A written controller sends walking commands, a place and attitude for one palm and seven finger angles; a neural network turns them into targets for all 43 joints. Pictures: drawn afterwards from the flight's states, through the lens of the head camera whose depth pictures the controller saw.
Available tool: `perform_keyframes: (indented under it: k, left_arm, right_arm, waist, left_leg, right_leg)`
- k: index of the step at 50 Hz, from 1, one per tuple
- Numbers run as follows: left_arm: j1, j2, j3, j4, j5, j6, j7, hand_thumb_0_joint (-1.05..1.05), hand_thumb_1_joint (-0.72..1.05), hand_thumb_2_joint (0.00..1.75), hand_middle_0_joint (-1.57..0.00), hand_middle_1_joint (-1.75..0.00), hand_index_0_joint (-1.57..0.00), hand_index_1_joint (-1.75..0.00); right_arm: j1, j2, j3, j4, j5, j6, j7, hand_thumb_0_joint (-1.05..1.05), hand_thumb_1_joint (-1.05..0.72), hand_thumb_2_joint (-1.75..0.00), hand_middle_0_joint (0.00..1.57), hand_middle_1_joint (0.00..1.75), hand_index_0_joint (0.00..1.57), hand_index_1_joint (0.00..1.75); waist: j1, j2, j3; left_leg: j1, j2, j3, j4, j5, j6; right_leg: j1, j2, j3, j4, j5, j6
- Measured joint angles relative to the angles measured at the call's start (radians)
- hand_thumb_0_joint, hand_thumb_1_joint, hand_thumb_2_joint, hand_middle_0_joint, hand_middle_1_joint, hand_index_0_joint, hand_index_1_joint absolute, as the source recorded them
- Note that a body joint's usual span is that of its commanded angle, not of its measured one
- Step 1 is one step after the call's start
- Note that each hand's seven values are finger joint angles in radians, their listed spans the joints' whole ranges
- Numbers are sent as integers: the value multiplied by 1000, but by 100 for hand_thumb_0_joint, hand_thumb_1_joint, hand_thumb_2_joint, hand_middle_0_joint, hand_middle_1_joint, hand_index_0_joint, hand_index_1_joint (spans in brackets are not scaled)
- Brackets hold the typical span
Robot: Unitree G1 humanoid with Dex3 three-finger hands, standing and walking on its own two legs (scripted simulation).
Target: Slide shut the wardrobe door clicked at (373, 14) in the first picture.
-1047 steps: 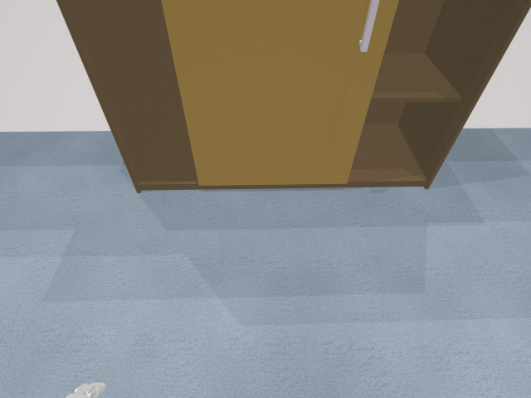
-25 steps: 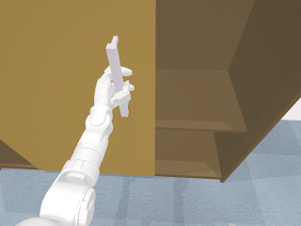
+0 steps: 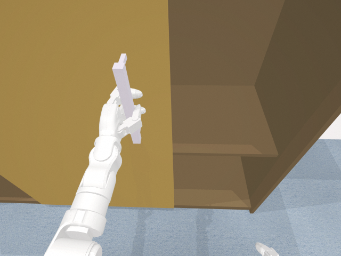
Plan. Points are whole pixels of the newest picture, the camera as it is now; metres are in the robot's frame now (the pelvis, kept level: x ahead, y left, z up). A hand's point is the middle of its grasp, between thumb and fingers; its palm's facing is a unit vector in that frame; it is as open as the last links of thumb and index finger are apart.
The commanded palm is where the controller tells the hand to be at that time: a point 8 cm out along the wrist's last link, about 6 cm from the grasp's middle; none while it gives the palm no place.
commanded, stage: tug the door sideways, standing still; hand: left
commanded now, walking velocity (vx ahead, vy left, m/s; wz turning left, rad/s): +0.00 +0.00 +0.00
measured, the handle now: (131, 104) +0.45 +0.10 +0.12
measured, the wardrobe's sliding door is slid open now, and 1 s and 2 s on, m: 0.44 0.42 0.38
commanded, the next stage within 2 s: step sideways, sliding the door along in 0.98 s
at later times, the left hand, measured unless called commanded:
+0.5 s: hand (138, 120) +0.39 +0.08 +0.12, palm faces +0.01 -1.00 -0.02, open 5.7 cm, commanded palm +0.37 +0.08 +0.12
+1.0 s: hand (144, 121) +0.39 +0.06 +0.12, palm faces +0.00 -1.00 -0.04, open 5.8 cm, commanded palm +0.37 +0.06 +0.12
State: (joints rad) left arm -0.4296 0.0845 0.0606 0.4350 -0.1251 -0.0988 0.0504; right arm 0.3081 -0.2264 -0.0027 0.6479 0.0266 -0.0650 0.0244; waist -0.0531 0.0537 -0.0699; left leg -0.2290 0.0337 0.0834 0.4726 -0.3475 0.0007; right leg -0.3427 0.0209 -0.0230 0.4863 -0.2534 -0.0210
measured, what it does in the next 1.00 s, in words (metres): stands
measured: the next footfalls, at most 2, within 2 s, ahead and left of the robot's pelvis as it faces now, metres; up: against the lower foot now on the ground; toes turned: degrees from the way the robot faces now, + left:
right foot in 1.92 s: +0.11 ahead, -0.31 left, +0.00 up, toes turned +1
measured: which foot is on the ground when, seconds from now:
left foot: down 0.00-1.00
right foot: down 0.00-1.00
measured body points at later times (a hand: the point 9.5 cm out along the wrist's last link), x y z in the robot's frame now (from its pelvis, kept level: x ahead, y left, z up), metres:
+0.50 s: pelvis +0.01 +0.00 +0.00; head +0.04 -0.01 +0.45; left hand +0.39 +0.13 +0.12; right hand +0.16 -0.21 -0.12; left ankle -0.08 +0.11 -0.74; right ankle -0.01 -0.11 -0.74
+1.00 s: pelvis -0.01 +0.01 +0.00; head +0.02 -0.01 +0.44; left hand +0.39 +0.12 +0.12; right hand +0.11 -0.21 -0.14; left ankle -0.08 +0.11 -0.74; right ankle -0.01 -0.11 -0.74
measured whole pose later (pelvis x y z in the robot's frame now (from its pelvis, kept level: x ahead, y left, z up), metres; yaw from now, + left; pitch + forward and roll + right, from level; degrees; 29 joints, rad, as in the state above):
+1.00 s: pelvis -0.01 +0.01 +0.00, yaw +5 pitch +6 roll +0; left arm -0.59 0.01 -0.14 0.57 -0.12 -0.09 0.19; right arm 0.29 -0.20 0.00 0.71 0.00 -0.04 0.06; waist 0.00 0.06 -0.05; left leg -0.29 -0.01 0.00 0.55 -0.36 0.01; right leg -0.36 -0.03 -0.09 0.54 -0.29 -0.01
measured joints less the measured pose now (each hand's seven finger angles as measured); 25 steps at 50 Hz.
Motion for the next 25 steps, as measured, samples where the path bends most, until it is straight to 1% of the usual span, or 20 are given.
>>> perform_keyframes:
  k: [6,13,17,25]
  left_arm:
    - [69,-8,-32,-118,7,56,1,2,77,78,-33,-140,-32,-140]
    - [31,-39,-99,-118,19,87,32,2,74,81,-37,-140,-36,-140]
    - [3,-55,-123,-92,24,89,56,2,74,83,-37,-140,-36,-140]
    - [-50,-67,-151,-18,23,67,86,2,76,82,-36,-140,-32,-140]
  right_arm:
    - [-23,1,-1,-19,0,13,-2,2,-90,-90,20,30,20,30]
    - [-57,-3,-6,-1,-8,25,-11,1,-91,-90,20,30,19,30]
    - [-71,3,-4,5,-13,33,-7,1,-91,-90,20,30,19,30]
    - [-65,23,5,11,-17,39,7,1,-91,-90,20,30,20,30]
  waist:
    - [12,0,4]
    - [41,1,13]
    - [51,2,14]
    - [57,7,15]
  left_leg:
    - [26,-2,-8,-9,1,0]
    - [18,-10,-49,9,-15,-1]
    - [8,-19,-64,18,-13,2]
    - [-6,-29,-81,31,-20,5]
  right_leg:
    - [35,-1,-5,-19,-11,1]
    - [45,-15,-44,-6,-32,3]
    - [41,-25,-58,5,-37,5]
    - [29,-37,-73,26,-44,9]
